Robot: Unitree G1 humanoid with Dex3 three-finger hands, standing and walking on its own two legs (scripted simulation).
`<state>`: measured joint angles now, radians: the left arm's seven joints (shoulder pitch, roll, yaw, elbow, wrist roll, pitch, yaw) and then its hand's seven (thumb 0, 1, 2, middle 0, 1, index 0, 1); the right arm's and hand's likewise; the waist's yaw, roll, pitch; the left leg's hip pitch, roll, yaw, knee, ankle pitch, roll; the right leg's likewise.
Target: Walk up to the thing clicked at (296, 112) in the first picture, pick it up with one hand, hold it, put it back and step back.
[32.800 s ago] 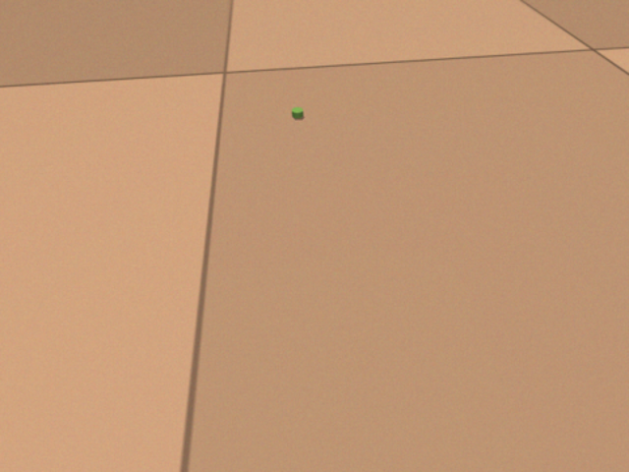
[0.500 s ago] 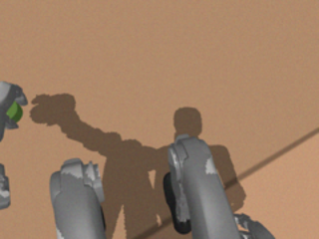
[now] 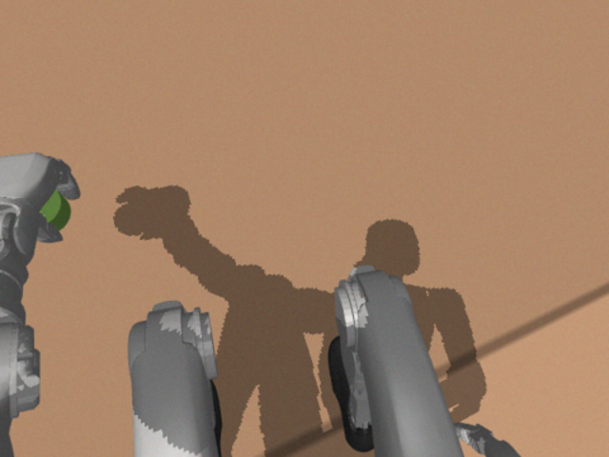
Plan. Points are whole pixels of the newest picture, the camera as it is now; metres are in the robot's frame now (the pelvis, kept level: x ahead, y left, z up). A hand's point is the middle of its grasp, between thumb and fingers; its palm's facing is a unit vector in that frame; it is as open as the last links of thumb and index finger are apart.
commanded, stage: lift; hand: left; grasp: from above
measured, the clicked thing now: (38, 209) +0.47 +0.32 -0.17
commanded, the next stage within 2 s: hold in 1.46 s
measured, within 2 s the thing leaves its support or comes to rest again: neither
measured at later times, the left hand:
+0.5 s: hand out of the picture +0.39 +0.30 +0.03, palm faces -0.41 -0.10 -0.91, open 7.5 cm
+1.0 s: hand out of the picture +0.34 +0.25 +0.22, palm faces -0.44 -0.13 -0.89, open 7.5 cm
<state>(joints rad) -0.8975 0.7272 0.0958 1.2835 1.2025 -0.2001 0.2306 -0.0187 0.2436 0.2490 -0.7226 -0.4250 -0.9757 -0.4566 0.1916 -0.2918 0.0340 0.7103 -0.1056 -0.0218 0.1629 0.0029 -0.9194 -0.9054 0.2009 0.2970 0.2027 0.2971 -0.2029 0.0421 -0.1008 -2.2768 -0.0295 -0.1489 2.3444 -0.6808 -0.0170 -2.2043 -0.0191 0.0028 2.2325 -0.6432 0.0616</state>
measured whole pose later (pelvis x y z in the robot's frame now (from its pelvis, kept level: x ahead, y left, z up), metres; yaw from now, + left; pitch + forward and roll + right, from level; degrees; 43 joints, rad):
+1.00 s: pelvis +0.02 -0.01 +0.29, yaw +4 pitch +18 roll -2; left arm -0.31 0.48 -0.11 0.65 0.96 0.00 0.02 0.02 0.25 0.30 -0.65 -0.50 -0.94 -0.54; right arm 0.20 -0.25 -0.02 0.67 0.03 0.00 -0.05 0.01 -0.91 -0.90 0.20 0.30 0.20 0.30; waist -0.07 0.04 -0.14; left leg -1.14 0.05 -0.04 1.34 -0.53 -0.03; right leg -1.14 -0.02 0.01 1.30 -0.48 0.04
